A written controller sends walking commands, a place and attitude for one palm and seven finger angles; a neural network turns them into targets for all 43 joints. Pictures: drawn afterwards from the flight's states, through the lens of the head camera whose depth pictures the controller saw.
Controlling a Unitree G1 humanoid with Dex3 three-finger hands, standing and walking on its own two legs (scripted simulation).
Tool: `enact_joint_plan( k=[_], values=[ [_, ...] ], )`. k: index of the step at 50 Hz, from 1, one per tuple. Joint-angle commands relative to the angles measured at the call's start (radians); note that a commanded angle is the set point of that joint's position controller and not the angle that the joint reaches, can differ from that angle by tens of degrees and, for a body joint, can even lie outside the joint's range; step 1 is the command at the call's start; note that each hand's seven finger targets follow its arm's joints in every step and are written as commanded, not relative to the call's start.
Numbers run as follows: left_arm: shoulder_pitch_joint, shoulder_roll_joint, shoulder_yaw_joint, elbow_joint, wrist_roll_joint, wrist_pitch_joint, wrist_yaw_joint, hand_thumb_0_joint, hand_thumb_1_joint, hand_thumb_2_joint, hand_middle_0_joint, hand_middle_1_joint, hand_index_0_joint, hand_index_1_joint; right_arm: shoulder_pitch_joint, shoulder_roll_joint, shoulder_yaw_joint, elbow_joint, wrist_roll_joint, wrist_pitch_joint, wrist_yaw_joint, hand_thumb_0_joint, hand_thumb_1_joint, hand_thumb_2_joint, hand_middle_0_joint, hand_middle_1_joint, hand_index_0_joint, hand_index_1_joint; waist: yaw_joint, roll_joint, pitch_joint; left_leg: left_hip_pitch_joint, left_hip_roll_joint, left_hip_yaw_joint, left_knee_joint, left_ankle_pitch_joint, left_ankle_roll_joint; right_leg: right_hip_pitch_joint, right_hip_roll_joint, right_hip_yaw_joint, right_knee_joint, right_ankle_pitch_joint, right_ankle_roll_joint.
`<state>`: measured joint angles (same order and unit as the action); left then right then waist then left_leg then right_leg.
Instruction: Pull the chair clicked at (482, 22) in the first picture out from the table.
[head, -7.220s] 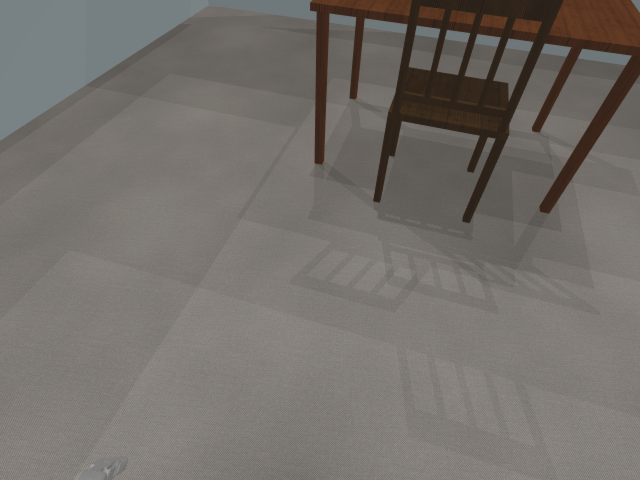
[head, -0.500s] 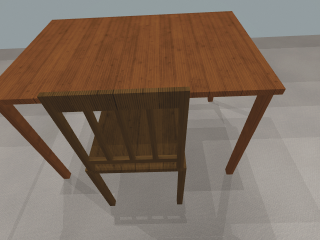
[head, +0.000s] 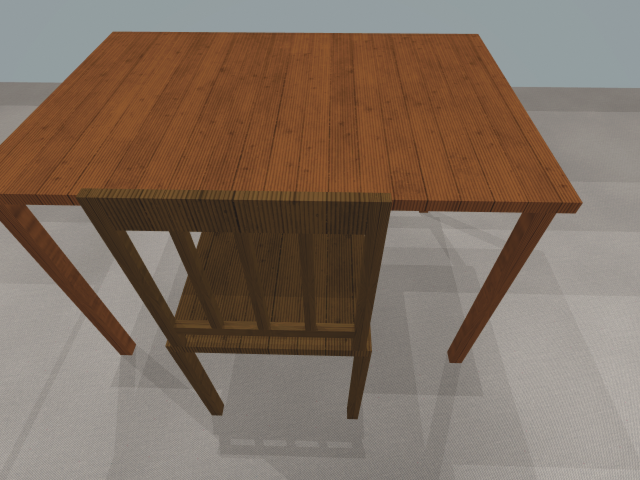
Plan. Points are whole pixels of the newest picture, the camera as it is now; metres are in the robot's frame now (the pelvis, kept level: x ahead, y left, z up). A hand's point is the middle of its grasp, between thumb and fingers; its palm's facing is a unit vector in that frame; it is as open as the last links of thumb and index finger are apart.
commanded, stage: come to a stop and stand still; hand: left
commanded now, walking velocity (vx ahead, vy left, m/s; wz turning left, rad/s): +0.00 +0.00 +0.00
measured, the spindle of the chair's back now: (254, 284) +0.43 +0.15 -0.08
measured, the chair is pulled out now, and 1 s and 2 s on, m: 0.00 0.00 0.00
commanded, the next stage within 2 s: look again from close up in 0.02 s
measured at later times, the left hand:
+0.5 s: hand out of the picture +0.00 +0.19 -0.17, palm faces +0.02 -0.98 -0.21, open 7.4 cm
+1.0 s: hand out of the picture +0.01 +0.20 -0.16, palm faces +0.11 -0.97 -0.22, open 7.3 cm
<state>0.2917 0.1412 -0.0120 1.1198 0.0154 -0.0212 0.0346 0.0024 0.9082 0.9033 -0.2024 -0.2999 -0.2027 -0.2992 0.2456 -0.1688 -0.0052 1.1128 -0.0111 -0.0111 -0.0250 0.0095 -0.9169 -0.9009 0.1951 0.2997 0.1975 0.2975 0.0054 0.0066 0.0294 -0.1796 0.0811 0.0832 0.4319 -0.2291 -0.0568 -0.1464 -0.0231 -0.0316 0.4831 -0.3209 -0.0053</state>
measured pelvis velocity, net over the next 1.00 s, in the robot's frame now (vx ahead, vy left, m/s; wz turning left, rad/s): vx -0.01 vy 0.02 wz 0.00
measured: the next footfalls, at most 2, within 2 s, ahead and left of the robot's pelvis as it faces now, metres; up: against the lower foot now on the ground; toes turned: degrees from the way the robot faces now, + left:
none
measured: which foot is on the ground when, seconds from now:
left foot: down 0.00-1.00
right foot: down 0.00-1.00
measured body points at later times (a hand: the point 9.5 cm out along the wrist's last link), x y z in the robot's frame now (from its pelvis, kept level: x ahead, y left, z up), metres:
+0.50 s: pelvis +0.01 +0.01 +0.00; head +0.02 +0.01 +0.45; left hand +0.00 +0.24 -0.15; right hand +0.00 -0.20 -0.16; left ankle +0.00 +0.16 -0.74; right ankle -0.04 -0.11 -0.74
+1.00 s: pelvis -0.01 +0.02 +0.00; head +0.01 +0.02 +0.45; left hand +0.01 +0.25 -0.14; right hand +0.00 -0.20 -0.16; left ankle +0.00 +0.16 -0.74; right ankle -0.04 -0.11 -0.74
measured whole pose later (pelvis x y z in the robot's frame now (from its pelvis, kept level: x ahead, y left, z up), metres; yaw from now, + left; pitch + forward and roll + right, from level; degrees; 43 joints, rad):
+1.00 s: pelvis -0.01 +0.02 +0.00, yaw +0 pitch -1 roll +0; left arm 0.41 0.16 0.00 0.76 -0.05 0.11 0.07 0.03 0.94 0.90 -0.21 -0.30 -0.21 -0.30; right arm 0.32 -0.16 0.01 1.05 0.01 -0.06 -0.04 0.02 -0.92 -0.90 0.20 0.30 0.20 0.30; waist 0.00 0.00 0.05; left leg -0.21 0.06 0.09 0.47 -0.24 -0.02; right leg -0.15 -0.04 -0.03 0.47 -0.30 0.03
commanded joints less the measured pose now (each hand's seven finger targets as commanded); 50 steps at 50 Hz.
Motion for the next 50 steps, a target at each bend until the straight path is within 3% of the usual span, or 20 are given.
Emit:
enact_joint_plan(
  k=[1, 7, 14, 18, 19, 23, 24, 28, 39, 46, 47, 48, 49, 50],
  values=[
    [0.059, 0.127, 0.024, -0.029, 0.002, -0.015, 0.006, 0.000, 0.900, 0.900, -0.200, -0.300, -0.200, -0.300, 0.064, -0.071, -0.007, -0.020, 0.004, -0.013, 0.000, 0.000, -0.900, -0.900, 0.200, 0.300, 0.200, 0.300, -0.008, -0.020, 0.026, 0.070, 0.037, -0.038, -0.049, 0.186, 0.055, -0.085, -0.082, 0.065, -0.110, 0.302, -0.015],
    [0.072, 0.122, 0.024, -0.025, 0.002, -0.014, 0.006, 0.000, 0.900, 0.900, -0.200, -0.300, -0.200, -0.300, 0.062, -0.072, -0.005, -0.017, 0.004, -0.016, -0.001, 0.000, -0.900, -0.900, 0.200, 0.300, 0.200, 0.300, -0.004, 0.003, 0.016, 0.080, 0.037, -0.041, -0.057, 0.200, 0.059, -0.075, -0.084, 0.058, -0.114, 0.292, -0.013],
    [0.075, 0.121, 0.021, -0.027, 0.000, -0.014, 0.005, 0.000, 0.900, 0.900, -0.200, -0.300, -0.200, -0.300, 0.065, -0.063, -0.004, -0.011, 0.006, -0.017, -0.001, 0.000, -0.900, -0.900, 0.200, 0.300, 0.200, 0.300, 0.001, -0.017, 0.035, 0.069, 0.035, -0.048, -0.066, 0.204, 0.064, -0.066, -0.084, 0.049, -0.124, 0.297, -0.013],
    [0.076, 0.119, 0.023, -0.029, 0.000, -0.015, 0.008, 0.000, 0.900, 0.900, -0.200, -0.300, -0.200, -0.300, 0.081, -0.066, -0.005, -0.006, 0.005, -0.020, -0.001, 0.000, -0.900, -0.900, 0.200, 0.300, 0.200, 0.300, -0.001, -0.008, 0.010, 0.079, 0.036, -0.047, -0.060, 0.238, 0.064, -0.051, -0.088, 0.044, -0.112, 0.317, -0.013],
    [0.075, 0.117, 0.022, -0.029, -0.001, -0.013, 0.007, 0.000, 0.900, 0.900, -0.200, -0.300, -0.200, -0.300, 0.075, -0.059, -0.004, -0.004, 0.006, -0.018, -0.002, 0.000, -0.900, -0.900, 0.200, 0.300, 0.200, 0.300, 0.001, -0.014, 0.041, 0.066, 0.036, -0.045, -0.068, 0.223, 0.066, -0.060, -0.082, 0.042, -0.122, 0.303, -0.013],
    [0.078, 0.116, 0.022, -0.032, 0.001, -0.013, 0.009, 0.000, 0.900, 0.900, -0.200, -0.300, -0.200, -0.300, 0.091, -0.062, -0.007, 0.000, 0.005, -0.019, -0.001, 0.000, -0.900, -0.900, 0.200, 0.300, 0.200, 0.300, -0.001, -0.012, 0.013, 0.076, 0.034, -0.049, -0.063, 0.233, 0.066, -0.050, -0.085, 0.043, -0.114, 0.298, -0.012],
    [0.077, 0.115, 0.022, -0.032, -0.001, -0.012, 0.007, 0.000, 0.900, 0.900, -0.200, -0.300, -0.200, -0.300, 0.087, -0.055, -0.004, 0.002, 0.007, -0.019, -0.001, 0.000, -0.900, -0.900, 0.200, 0.300, 0.200, 0.300, 0.002, -0.018, 0.041, 0.063, 0.035, -0.047, -0.073, 0.215, 0.069, -0.057, -0.083, 0.040, -0.124, 0.286, -0.012],
    [0.079, 0.112, 0.021, -0.032, 0.000, -0.011, 0.009, 0.000, 0.900, 0.900, -0.200, -0.300, -0.200, -0.300, 0.100, -0.060, -0.006, 0.003, 0.006, -0.020, -0.001, 0.000, -0.900, -0.900, 0.200, 0.300, 0.200, 0.300, -0.003, -0.010, 0.021, 0.072, 0.033, -0.050, -0.071, 0.213, 0.068, -0.057, -0.083, 0.046, -0.118, 0.269, -0.012],
    [0.093, 0.105, 0.019, -0.031, 0.000, -0.010, 0.008, 0.000, 0.900, 0.900, -0.200, -0.300, -0.200, -0.300, 0.096, -0.043, -0.007, 0.006, 0.009, -0.018, 0.000, 0.000, -0.900, -0.900, 0.200, 0.300, 0.200, 0.300, 0.002, -0.020, 0.062, 0.054, 0.031, -0.049, -0.083, 0.160, 0.073, -0.079, -0.082, 0.047, -0.140, 0.229, -0.012],
    [0.101, 0.100, 0.018, -0.032, 0.002, -0.008, 0.010, 0.000, 0.900, 0.900, -0.200, -0.300, -0.200, -0.300, 0.103, -0.048, -0.010, 0.006, 0.008, -0.019, 0.001, 0.000, -0.900, -0.900, 0.200, 0.300, 0.200, 0.300, -0.003, -0.002, 0.053, 0.054, 0.028, -0.053, -0.082, 0.147, 0.071, -0.087, -0.081, 0.051, -0.134, 0.199, -0.012],
    [0.123, 0.130, 0.019, -0.003, 0.014, -0.028, 0.041, 0.000, 0.900, 0.900, -0.200, -0.300, -0.200, -0.300, 0.007, -0.105, -0.014, -0.066, 0.005, -0.024, 0.009, 0.000, -0.900, -0.900, 0.200, 0.300, 0.200, 0.300, 0.017, -0.049, 0.082, -0.073, 0.055, -0.038, 0.148, 0.244, 0.040, -0.093, -0.139, 0.117, -0.131, 0.553, 0.000],
    [-0.593, 0.293, 0.070, -1.557, -0.194, -0.244, 0.021, 0.000, 0.877, 0.890, -0.198, -0.296, -0.198, -0.296, 0.027, -0.265, -0.027, -0.405, 0.053, -0.169, -0.038, 0.000, -0.900, -0.900, 0.200, 0.300, 0.200, 0.300, -0.098, 0.126, -0.428, 0.221, -0.070, -0.036, 0.016, 0.297, 0.086, 0.024, -0.031, 0.011, -0.010, 0.500, -0.017],
    [-0.428, 0.385, 0.177, -1.467, -0.138, -0.230, 0.083, 0.000, 0.853, 0.880, -0.195, -0.293, -0.195, -0.293, -0.086, -0.163, 0.001, -0.349, 0.046, -0.244, -0.085, 0.000, -0.900, -0.900, 0.200, 0.300, 0.200, 0.300, -0.029, 0.172, -0.364, 0.227, -0.032, -0.003, 0.042, 0.284, 0.089, -0.038, -0.004, 0.004, 0.009, 0.336, -0.007],
    [0.054, 0.080, 0.011, -1.166, -0.121, -0.089, 0.093, 0.000, 0.830, 0.870, -0.193, -0.289, -0.193, -0.289, -0.058, -0.149, -0.022, -0.372, 0.048, -0.302, -0.066, 0.000, -0.900, -0.900, 0.200, 0.300, 0.200, 0.300, -0.017, 0.158, -0.244, 0.110, -0.021, -0.039, 0.009, 0.285, 0.082, -0.113, 0.005, -0.058, 0.051, 0.180, -0.018]
  ],
)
